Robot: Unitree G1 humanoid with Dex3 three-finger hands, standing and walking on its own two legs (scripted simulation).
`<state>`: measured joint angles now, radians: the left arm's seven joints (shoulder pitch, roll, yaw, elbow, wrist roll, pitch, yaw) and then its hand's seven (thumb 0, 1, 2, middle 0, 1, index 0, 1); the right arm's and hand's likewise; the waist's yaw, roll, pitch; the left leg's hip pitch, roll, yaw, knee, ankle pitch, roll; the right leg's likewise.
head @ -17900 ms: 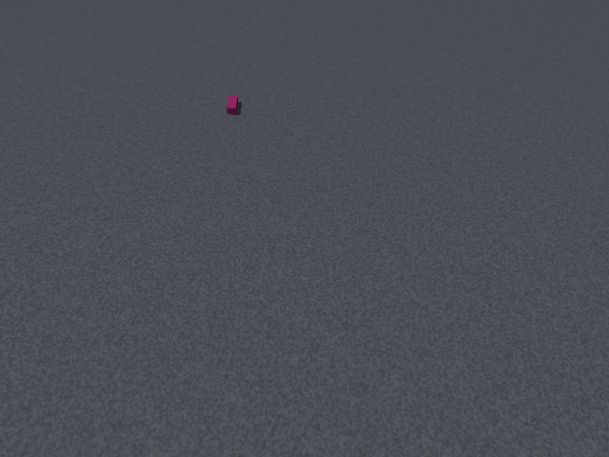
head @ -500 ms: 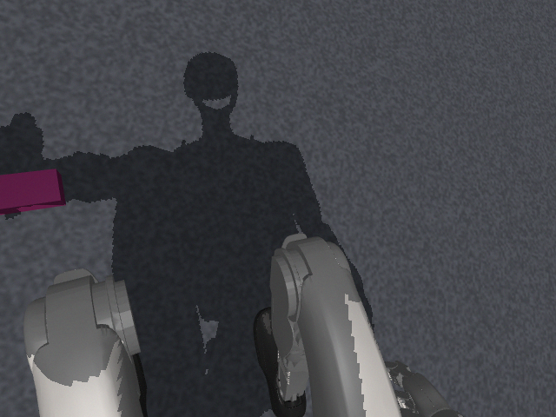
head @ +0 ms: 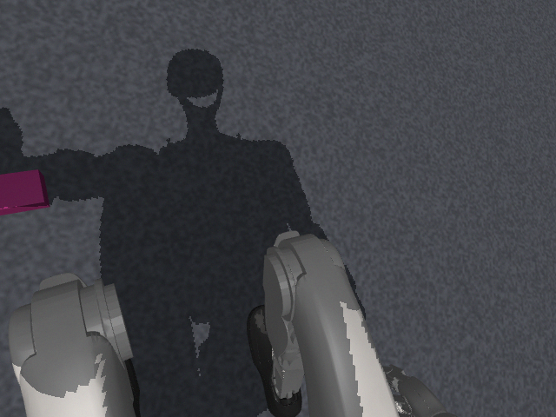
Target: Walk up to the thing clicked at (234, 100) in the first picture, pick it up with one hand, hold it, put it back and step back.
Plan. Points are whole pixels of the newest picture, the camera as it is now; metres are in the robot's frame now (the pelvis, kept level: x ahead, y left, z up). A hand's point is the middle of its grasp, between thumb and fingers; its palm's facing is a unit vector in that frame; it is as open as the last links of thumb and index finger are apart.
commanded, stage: rise first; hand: left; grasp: from above
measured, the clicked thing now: out of the picture +0.46 +0.32 -0.29
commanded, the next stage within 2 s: approach in 0.74 s
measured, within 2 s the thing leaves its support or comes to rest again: neither
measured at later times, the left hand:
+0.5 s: hand out of the picture +0.41 +0.36 -0.16, palm faces -0.45 -0.10 -0.89, open 14.0 cm
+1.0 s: hand out of the picture +0.42 +0.35 -0.16, palm faces -0.44 -0.08 -0.89, open 14.0 cm
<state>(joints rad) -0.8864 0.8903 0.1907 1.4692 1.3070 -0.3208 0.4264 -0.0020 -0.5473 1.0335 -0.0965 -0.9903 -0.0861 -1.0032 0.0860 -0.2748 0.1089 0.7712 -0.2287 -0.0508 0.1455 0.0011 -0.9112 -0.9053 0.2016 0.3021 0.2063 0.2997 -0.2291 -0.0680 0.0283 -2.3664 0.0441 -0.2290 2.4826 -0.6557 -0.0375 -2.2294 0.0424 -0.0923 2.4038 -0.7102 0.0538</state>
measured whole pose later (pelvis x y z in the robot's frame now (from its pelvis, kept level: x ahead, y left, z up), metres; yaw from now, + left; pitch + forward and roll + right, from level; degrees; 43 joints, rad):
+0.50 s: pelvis +0.00 +0.00 +0.01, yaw +0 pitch +30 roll -10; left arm -0.89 0.88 0.16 1.46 1.29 -0.32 0.39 0.00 -0.52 1.01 -0.12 -0.96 -0.11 -0.98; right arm 0.09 -0.28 0.11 0.76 -0.20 -0.05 0.14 0.00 -0.91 -0.90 0.20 0.30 0.21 0.30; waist -0.22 -0.06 0.01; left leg -2.36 0.04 -0.22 2.46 -0.65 -0.03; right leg -2.22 0.04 -0.09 2.38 -0.70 0.05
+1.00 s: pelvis +0.00 +0.00 +0.01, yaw +1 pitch +30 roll -9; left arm -0.90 0.86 0.13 1.43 1.29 -0.30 0.39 0.00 -0.51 1.00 -0.14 -0.95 -0.12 -0.97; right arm 0.10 -0.27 0.10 0.77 -0.20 -0.05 0.14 0.00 -0.91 -0.90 0.20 0.30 0.21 0.30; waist -0.22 -0.06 0.00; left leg -2.36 0.04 -0.22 2.46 -0.64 -0.04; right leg -2.23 0.04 -0.09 2.38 -0.70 0.05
